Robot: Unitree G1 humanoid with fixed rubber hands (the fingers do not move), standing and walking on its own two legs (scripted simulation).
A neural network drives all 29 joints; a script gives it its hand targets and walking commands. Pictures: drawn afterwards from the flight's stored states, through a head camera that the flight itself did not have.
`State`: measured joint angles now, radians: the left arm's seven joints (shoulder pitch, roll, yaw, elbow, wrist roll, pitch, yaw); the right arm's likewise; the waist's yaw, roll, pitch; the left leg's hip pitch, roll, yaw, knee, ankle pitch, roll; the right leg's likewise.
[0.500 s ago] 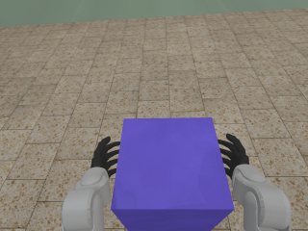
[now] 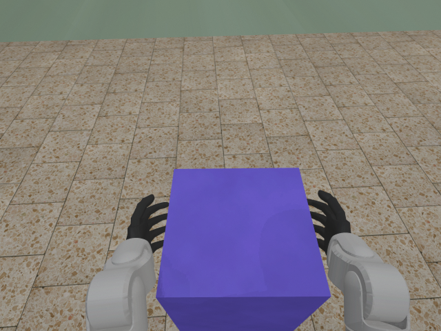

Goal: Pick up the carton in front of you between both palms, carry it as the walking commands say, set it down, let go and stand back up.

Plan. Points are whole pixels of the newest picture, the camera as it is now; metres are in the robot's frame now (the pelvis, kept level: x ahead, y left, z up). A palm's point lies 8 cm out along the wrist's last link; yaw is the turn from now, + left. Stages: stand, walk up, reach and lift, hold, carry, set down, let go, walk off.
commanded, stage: carry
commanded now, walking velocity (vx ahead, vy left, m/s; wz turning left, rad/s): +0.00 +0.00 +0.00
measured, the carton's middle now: (236, 255) +0.25 +0.00 +0.01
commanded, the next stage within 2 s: none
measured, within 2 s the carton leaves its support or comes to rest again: neither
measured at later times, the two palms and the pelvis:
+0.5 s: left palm (158, 225) +0.27 +0.13 +0.09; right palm (347, 228) +0.26 -0.17 +0.09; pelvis +0.03 -0.02 -0.01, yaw -1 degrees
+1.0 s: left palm (161, 249) +0.24 +0.12 +0.07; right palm (349, 251) +0.23 -0.17 +0.07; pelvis -0.02 -0.02 +0.00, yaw -1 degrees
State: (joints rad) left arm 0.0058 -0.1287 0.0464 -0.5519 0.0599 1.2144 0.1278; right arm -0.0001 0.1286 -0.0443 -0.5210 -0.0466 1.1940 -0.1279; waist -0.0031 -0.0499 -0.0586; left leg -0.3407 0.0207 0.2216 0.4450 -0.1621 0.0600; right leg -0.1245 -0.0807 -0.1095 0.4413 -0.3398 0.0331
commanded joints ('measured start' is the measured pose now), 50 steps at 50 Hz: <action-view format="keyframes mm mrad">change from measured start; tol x2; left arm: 1 -378 -831 -674 -120 -298 -32 -128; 7 -295 -751 -631 -72 -273 -15 -114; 13 -340 -764 -630 -79 -280 -15 -116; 31 -351 -745 -622 -69 -273 -5 -115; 39 -388 -718 -606 41 -233 -32 -152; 43 -415 -683 -572 104 -207 -84 -169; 50 -453 -692 -530 230 -156 -186 -200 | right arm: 1 -357 842 635 -115 283 -20 132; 8 -309 759 627 -93 263 3 113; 13 -346 773 633 -103 270 5 115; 31 -352 752 624 -90 266 15 115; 40 -395 708 588 43 210 -20 159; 43 -401 678 556 97 189 -59 171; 50 -446 695 527 210 148 -165 199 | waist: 1 -1 72 -307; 6 4 36 -306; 22 3 18 -233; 41 2 44 -141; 50 1 46 -169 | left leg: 1 309 168 -137 16 506 -12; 6 255 160 -128 113 663 -2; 8 240 154 -120 124 666 -6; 22 164 140 -101 126 388 -30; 29 178 151 -110 95 369 -30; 43 159 148 -131 17 165 -34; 50 164 149 -133 10 159 -35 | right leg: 1 -16 -78 35 -13 347 2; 5 6 -79 27 38 521 5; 8 5 -75 21 50 602 6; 12 21 -80 14 39 648 5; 19 39 -94 4 33 652 -9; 22 35 -99 -1 32 627 -16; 31 -16 -83 1 -4 399 -27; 40 -73 -79 16 -51 220 -40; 45 -95 -78 24 -64 157 -48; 50 -99 -76 26 -60 144 -52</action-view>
